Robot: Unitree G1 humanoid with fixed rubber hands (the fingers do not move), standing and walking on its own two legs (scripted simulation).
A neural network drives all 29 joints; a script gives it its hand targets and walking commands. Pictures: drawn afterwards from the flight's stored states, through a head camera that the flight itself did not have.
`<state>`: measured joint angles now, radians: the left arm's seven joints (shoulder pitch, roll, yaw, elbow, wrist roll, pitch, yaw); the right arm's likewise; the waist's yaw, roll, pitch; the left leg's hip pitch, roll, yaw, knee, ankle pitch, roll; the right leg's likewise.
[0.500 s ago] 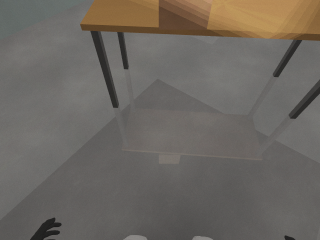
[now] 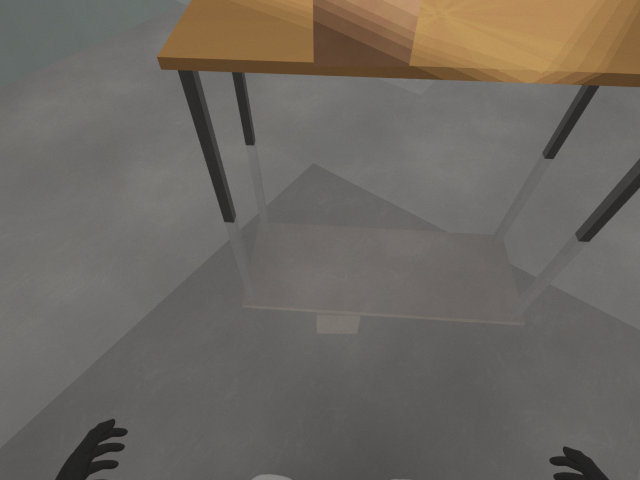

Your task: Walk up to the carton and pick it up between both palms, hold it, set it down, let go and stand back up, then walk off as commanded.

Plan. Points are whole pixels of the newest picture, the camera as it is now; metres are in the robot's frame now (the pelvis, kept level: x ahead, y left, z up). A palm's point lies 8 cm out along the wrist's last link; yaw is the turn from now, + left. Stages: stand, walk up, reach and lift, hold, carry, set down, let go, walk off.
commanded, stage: walk off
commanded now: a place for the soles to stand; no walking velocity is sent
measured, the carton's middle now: out of the picture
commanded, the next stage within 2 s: stand in 0.06 s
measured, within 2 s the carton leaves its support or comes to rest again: neither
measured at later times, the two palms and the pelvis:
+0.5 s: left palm out of the picture +0.05 +0.30 -0.08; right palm out of the picture +0.08 -0.34 -0.08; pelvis -0.04 -0.02 +0.01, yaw +0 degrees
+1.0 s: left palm out of the picture +0.05 +0.30 -0.07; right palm out of the picture +0.07 -0.34 -0.09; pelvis -0.04 -0.03 +0.01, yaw +0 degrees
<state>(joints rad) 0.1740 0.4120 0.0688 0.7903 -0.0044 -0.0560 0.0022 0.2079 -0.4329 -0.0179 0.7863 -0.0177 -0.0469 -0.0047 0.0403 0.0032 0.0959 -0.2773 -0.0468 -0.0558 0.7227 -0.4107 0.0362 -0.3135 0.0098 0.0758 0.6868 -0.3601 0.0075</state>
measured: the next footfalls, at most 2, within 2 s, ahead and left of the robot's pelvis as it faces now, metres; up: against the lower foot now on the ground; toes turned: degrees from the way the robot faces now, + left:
none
